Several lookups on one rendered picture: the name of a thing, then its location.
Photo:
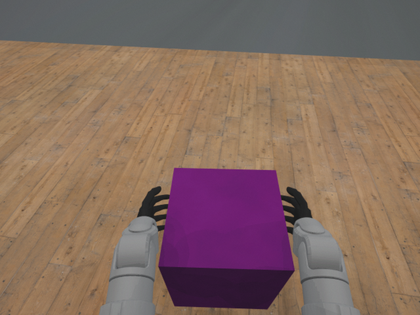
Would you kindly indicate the carton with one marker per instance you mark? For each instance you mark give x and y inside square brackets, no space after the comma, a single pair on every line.
[225,242]

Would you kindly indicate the left robot forearm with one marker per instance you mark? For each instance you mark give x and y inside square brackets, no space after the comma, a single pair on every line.
[132,274]

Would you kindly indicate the right robot hand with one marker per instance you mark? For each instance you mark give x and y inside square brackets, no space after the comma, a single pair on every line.
[300,209]

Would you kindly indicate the right robot forearm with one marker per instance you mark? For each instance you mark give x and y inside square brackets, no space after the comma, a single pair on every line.
[322,270]

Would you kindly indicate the left robot hand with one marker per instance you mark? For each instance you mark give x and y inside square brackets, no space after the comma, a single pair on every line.
[148,209]

